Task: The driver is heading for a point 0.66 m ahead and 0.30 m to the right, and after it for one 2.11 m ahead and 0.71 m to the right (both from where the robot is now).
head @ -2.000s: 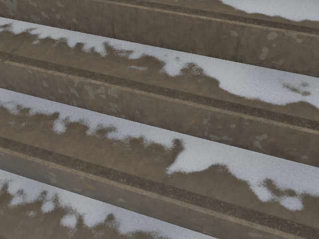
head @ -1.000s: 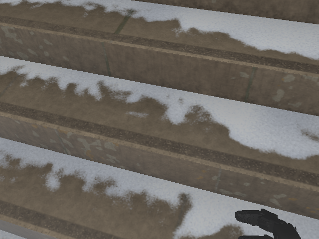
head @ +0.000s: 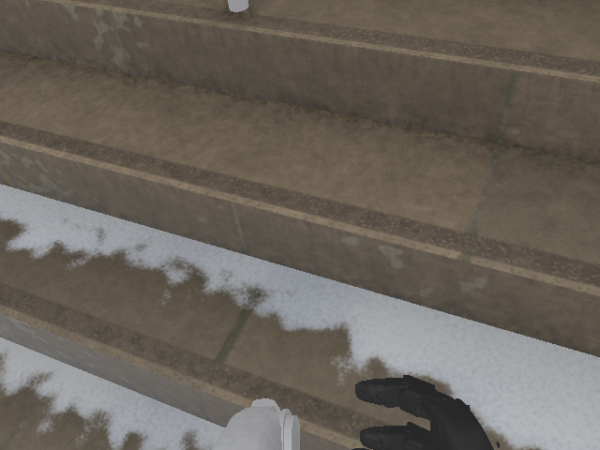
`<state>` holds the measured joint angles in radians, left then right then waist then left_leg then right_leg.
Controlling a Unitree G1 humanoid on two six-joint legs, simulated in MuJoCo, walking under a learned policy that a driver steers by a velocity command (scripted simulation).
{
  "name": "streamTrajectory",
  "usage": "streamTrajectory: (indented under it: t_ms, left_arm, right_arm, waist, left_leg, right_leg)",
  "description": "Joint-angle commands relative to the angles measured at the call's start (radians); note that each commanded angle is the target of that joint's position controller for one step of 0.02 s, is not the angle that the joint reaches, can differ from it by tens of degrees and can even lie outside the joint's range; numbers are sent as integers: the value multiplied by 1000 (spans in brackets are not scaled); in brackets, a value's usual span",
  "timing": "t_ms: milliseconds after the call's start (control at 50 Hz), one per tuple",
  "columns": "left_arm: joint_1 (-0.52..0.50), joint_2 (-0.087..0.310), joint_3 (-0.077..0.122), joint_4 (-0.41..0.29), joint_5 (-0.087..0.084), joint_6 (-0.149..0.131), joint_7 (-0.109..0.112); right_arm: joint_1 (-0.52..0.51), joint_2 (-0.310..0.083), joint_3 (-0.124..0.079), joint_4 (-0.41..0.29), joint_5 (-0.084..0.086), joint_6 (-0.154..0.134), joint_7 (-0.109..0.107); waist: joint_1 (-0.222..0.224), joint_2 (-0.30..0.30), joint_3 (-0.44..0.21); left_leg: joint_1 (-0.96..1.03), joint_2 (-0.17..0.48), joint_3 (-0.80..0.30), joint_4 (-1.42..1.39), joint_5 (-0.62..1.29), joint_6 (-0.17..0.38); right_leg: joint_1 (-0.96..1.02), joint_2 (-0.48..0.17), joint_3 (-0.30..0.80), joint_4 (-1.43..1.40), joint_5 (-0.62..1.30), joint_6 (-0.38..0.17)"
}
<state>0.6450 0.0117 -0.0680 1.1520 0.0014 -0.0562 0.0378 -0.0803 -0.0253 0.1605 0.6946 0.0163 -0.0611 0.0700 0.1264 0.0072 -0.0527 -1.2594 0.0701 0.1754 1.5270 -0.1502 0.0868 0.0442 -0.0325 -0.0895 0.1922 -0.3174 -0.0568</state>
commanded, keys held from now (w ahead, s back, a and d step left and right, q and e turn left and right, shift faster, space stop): w+e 1.00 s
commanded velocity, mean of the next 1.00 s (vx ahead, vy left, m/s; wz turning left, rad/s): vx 0.50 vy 0.00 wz -0.51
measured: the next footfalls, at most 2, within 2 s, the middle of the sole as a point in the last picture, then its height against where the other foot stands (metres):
left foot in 0.06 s outside the picture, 0.17 m higher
right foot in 0.56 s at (497, 419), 0.16 m higher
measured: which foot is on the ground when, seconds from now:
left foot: up 0.00-0.04, down 0.06-0.58, up 0.60-1.00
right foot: down 0.00-0.08, up 0.10-0.54, down 0.56-1.00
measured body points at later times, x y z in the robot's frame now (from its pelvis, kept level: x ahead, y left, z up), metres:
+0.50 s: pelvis +0.28 -0.04 +0.16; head +0.29 -0.04 +0.61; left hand +0.55 +0.01 +0.10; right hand +0.16 -0.21 +0.01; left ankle +0.20 +0.10 -0.58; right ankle +0.40 -0.18 -0.35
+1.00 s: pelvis +0.53 -0.17 +0.33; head +0.53 -0.22 +0.78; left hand +0.57 +0.02 +0.20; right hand +0.72 -0.39 +0.29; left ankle +0.73 -0.16 -0.15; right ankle +0.41 -0.17 -0.42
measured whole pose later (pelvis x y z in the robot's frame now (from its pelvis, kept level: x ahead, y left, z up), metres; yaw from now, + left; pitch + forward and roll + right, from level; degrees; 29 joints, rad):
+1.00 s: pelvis +0.53 -0.17 +0.33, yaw -34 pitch +6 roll +4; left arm 0.50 0.04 -0.04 1.00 0.01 0.00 0.01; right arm -0.06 0.00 0.16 0.58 -0.04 -0.11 0.02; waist 0.07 0.02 -0.07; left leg -1.35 0.07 0.14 1.74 -0.14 0.05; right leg -0.14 0.06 0.18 0.36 -0.31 -0.10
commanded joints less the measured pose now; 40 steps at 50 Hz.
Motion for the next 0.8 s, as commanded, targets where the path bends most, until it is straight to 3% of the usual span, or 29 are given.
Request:
streamTrajectory:
  t_ms: [20,40,60,80,100,120,160,180,220,240,280,340,380,420,460,480,500,520,540,560,580,600,620,640,660,680,740,760,800]
  left_arm:
    - [145,274,44,32,12,-39,-7]
    - [24,364,73,8,15,-37,-4]
    - [-97,399,89,-38,15,-47,4]
    - [-53,240,70,-76,26,-76,-19]
    - [-153,172,72,-84,23,-105,-59]
    - [-256,144,87,-188,1,-114,-104]
    - [-452,59,52,-349,-7,-68,-108]
    - [-400,50,47,-357,-14,-44,-98]
    - [-316,-16,5,-355,-39,-20,-99]
    - [-282,-9,-4,-346,-53,-3,-93]
    - [-376,19,-17,-379,-40,23,-73]
    - [-500,26,-36,-458,-24,39,-51]
    - [-614,95,-35,-534,-8,34,-51]
    - [-745,112,-44,-593,-17,31,-56]
    - [-886,111,-50,-637,-18,29,-77]
    - [-906,55,-60,-627,-21,23,-97]
    - [-882,84,-57,-644,-18,12,-108]
    - [-831,127,-29,-633,-14,-2,-109]
    - [-654,192,7,-589,-11,-4,-111]
    - [-488,293,52,-547,-4,1,-113]
    - [-320,428,105,-510,7,20,-105]
    - [-259,526,142,-473,12,50,-67]
    - [-241,462,126,-423,37,45,-48]
    - [-219,362,105,-361,30,45,-53]
    - [-257,254,80,-326,25,28,-78]
    - [-305,185,60,-290,31,20,-85]
    - [-349,132,52,-258,28,16,-101]
    - [-373,137,52,-274,33,16,-98]
    - [-379,145,47,-278,40,23,-89]
  right_arm:
    - [-72,-139,-72,-153,11,-51,-19]
    - [145,-246,-129,-87,3,-35,-34]
    - [372,-336,-166,-16,-18,-28,-40]
    - [554,-411,-209,72,-63,-9,-53]
    - [616,-435,-218,133,-90,27,-88]
    - [500,-288,-174,178,-77,27,-91]
    - [370,-69,-120,292,-46,7,-70]
    - [349,6,-105,329,-48,-12,-56]
    - [318,8,-114,356,-66,-13,-37]
    - [280,-16,-116,342,-74,-11,-34]
    - [262,-85,-104,337,-108,-18,-27]
    - [366,-129,-91,364,-78,-22,-39]
    - [448,-186,-105,360,-46,-7,-53]
    - [543,-301,-144,357,-53,-10,-92]
    - [630,-315,-167,375,-37,0,-119]
    - [589,-314,-168,371,-28,7,-119]
    - [547,-309,-157,369,-21,18,-116]
    - [627,-349,-166,369,-27,18,-119]
    - [604,-411,-180,345,-26,22,-121]
    - [526,-435,-189,292,-23,17,-116]
    - [479,-374,-180,201,-37,-12,-98]
    - [407,-262,-163,164,-48,-55,-61]
    - [396,-259,-193,161,-25,-85,-22]
    - [304,-226,-195,106,-8,-82,-13]
    - [193,-176,-176,33,-20,-85,-22]
    - [156,-129,-152,-22,-55,-82,-29]
    - [306,-58,-103,-23,-47,-78,-18]
    - [332,-78,-101,-18,-31,-70,-23]
    - [238,-76,-83,-59,-39,-59,-27]
  waist:
    - [-201,-316,-125]
    - [-346,-396,-175]
    - [-448,-405,-280]
    - [-393,-38,-441]
    - [-397,206,-503]
    - [-301,168,-324]
    - [-160,16,30]
    - [-91,-48,55]
    - [-11,-60,100]
    - [22,-32,112]
    - [25,60,110]
    - [-12,74,134]
    - [-52,42,115]
    - [-112,84,74]
    - [-179,52,92]
    - [-158,71,48]
    - [-105,65,2]
    - [-95,146,-73]
    - [-22,262,-171]
    - [52,298,-263]
    - [82,21,-368]
    - [54,-309,-433]
    - [-2,-215,-408]
    - [-34,-160,-245]
    - [-73,-55,-50]
    - [-118,-26,0]
    - [-220,25,29]
    - [-243,29,47]
    - [-245,5,66]
  left_leg:
    - [774,-167,100,-295,-229,59]
    - [838,-133,-43,-458,-301,96]
    - [1073,-53,-263,-574,-272,131]
    - [1467,184,-757,-834,-372,266]
    - [1473,348,-1242,-1300,-491,350]
    - [1286,354,-1155,-1313,-509,256]
    - [931,302,-682,-1183,-352,120]
    - [895,245,-473,-1138,-222,40]
    - [835,184,-197,-1143,-33,-42]
    - [770,159,-93,-1173,-45,-49]
    - [662,136,8,-1248,23,-6]
    - [780,173,-14,-1273,36,3]
    - [889,166,-9,-1309,-21,-14]
    - [1035,254,-33,-1468,-48,32]
    - [1200,258,-12,-1522,20,34]
    - [1219,272,48,-1507,298,31]
    - [1131,213,136,-1415,874,21]
    - [1186,230,118,-1284,1430,44]
    - [1331,261,81,-1106,1680,51]
    - [1351,247,55,-896,1653,38]
    - [970,148,14,-570,1241,-16]
    - [605,-113,-115,-152,84,-73]
    - [500,-100,-349,188,13,-47]
    - [387,-88,-337,380,41,-16]
    - [281,-69,-299,485,70,15]
    - [212,-43,-288,623,82,51]
    - [98,-8,-282,683,125,88]
    - [57,3,-253,629,136,64]
    - [58,12,-183,509,189,31]
  right_leg:
    - [-112,-220,111,46,1920,-101]
    - [7,-237,150,232,2030,-110]
    - [-66,-202,178,463,1872,-114]
    - [-474,-47,191,809,1359,-92]
    - [-649,151,303,1373,282,-61]
    - [-814,123,426,1744,219,-72]
    - [-1052,59,300,2008,156,-135]
    - [-1082,28,309,2018,172,-168]
    - [-1148,12,312,1988,211,-194]
    - [-1150,3,289,1898,229,-169]
    - [-1154,39,170,1993,323,-116]
    - [-1351,13,180,2069,323,-84]
    - [-1382,-27,154,1794,301,-51]
    - [-1386,-101,44,1643,162,-14]
    - [-1370,-147,-5,1473,49,-16]
    - [-1215,-134,-62,1387,5,-58]
    - [-943,-60,-136,1210,-62,-107]
    - [-778,46,-205,1181,-120,-124]
    - [-676,101,-165,1042,-199,-150]
    - [-509,117,-16,854,-180,-184]
    - [-147,-57,438,648,-149,-286]
    - [49,-201,1035,144,-503,-380]
    - [15,-246,1143,22,-528,-274]
    - [-121,-227,1046,57,-484,-207]
    - [-309,-188,852,133,-384,-159]
    - [-382,-144,717,187,-209,-115]
    - [-406,-48,411,264,112,-23]
    - [-429,-38,356,266,134,-19]
    - [-556,5,278,236,134,2]
Velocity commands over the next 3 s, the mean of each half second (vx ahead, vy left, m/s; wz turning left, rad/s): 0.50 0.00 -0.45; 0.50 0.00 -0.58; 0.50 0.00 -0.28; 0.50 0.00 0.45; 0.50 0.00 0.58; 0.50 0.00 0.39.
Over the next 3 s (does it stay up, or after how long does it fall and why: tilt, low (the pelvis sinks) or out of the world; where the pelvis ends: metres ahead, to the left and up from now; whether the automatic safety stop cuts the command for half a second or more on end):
stays up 1.50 -0.44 0.90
